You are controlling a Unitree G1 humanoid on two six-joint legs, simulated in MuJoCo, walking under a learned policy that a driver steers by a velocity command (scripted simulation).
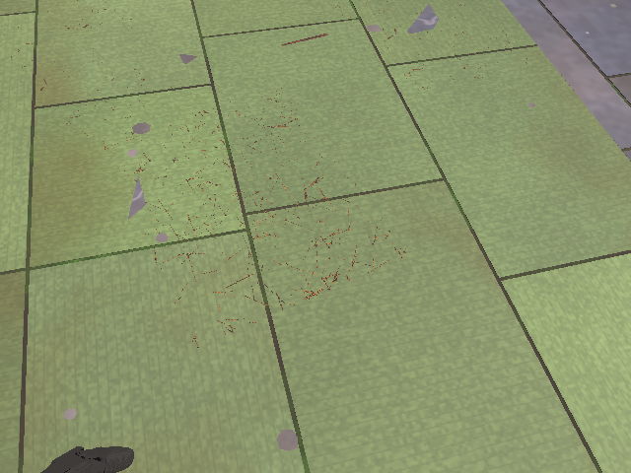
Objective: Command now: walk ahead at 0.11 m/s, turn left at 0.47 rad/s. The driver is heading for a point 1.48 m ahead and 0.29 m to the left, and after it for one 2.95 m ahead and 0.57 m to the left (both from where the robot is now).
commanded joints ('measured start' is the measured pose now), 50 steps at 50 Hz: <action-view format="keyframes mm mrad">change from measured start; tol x32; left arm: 1 -19 99 33 -69 -6 -24 -8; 44 -216 79 18 -43 -25 -80 -88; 50 209 203 69 48 -8 -79 -62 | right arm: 1 -33 -166 -44 -81 1 10 -16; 50 159 -146 -19 -48 -19 -37 -8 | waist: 1 39 150 -124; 6 17 -229 -233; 24 29 -121 -103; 27 -27 317 -42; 50 189 133 -233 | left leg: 1 77 228 -254 -5 420 118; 4 34 163 -282 102 288 53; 6 -291 -42 -49 464 -486 -56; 11 -353 96 54 788 -273 -170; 25 161 90 246 82 -98 3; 28 262 486 -581 -265 -504 295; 46 270 354 -54 -205 291 115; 50 106 262 29 309 713 38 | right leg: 1 105 41 -11 -98 -7 -6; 6 626 -415 395 -285 694 -329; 23 299 -309 -36 -425 -239 -267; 29 -389 -68 -44 386 -294 -99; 46 -82 -39 -134 -169 169 -103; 50 577 -64 -105 -140 145 -232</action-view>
